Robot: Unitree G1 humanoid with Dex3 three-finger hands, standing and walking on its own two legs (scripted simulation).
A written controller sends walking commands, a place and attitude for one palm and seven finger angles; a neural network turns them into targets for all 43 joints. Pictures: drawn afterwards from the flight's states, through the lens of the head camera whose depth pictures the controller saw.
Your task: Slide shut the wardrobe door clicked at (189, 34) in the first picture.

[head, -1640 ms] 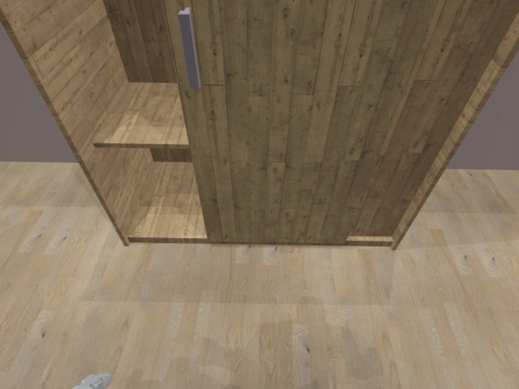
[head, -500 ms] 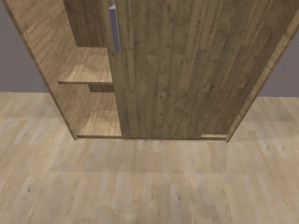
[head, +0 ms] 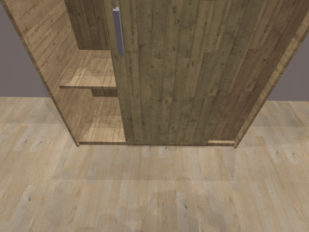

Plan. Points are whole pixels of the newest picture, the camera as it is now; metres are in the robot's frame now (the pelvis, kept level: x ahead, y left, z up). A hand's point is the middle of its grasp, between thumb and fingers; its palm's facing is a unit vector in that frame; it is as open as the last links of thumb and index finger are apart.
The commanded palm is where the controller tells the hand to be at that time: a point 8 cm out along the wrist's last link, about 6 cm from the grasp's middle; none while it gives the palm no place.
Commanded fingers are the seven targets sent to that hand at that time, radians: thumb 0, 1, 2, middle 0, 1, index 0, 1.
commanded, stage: take the last steps up to it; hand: right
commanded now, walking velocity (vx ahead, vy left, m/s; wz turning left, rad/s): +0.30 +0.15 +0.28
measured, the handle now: (119, 31) +0.82 +0.20 +0.14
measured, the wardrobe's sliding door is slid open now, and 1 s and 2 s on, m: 0.37 0.37 0.37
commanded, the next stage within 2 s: come to a stop and stand still in 0.98 s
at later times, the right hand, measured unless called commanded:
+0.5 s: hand out of the picture +0.06 -0.09 -0.18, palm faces -0.03 +0.98 -0.18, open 7.4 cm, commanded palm none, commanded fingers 0.00 -0.90 -0.90 0.20 0.30 0.20 0.30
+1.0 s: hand (183, 181) +0.34 -0.09 -0.19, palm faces -0.11 +0.98 -0.14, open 7.4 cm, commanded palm none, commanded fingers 0.00 -0.90 -0.90 0.20 0.30 0.20 0.30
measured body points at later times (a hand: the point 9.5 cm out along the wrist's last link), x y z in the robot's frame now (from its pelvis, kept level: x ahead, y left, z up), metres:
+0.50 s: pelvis +0.10 +0.08 -0.01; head +0.11 +0.08 +0.44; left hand +0.09 +0.33 -0.16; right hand +0.07 -0.15 -0.16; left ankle +0.05 +0.13 -0.75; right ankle +0.11 -0.05 -0.66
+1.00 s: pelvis +0.30 +0.09 -0.01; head +0.30 +0.06 +0.44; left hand +0.29 +0.34 -0.14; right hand +0.34 -0.14 -0.18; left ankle +0.26 +0.25 -0.64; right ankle +0.31 +0.02 -0.75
